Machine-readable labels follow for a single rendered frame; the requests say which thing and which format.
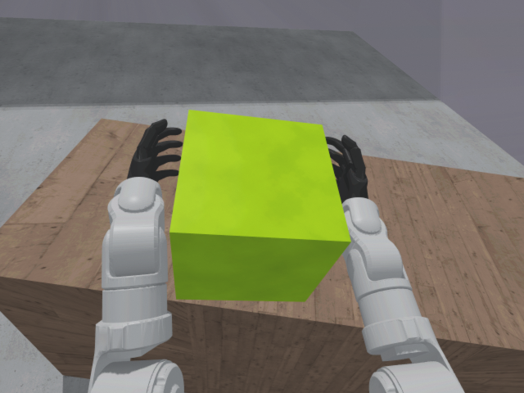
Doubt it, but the right robot forearm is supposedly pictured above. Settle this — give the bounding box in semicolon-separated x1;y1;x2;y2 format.
342;197;465;393

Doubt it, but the robot right hand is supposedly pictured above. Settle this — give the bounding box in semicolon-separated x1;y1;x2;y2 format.
325;135;368;204

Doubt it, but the robot left hand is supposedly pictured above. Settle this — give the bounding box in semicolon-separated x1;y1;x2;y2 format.
127;119;183;182

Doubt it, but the left robot upper arm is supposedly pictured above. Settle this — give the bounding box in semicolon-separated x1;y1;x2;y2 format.
91;359;184;393

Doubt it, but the left robot forearm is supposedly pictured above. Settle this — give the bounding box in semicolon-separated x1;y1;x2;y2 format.
88;177;173;393

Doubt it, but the pedestal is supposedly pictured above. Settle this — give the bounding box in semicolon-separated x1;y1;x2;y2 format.
0;119;524;393

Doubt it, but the right robot upper arm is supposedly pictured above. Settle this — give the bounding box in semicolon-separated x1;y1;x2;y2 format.
369;361;463;393

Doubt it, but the carton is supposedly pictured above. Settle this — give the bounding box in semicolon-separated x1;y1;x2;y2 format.
169;110;351;302

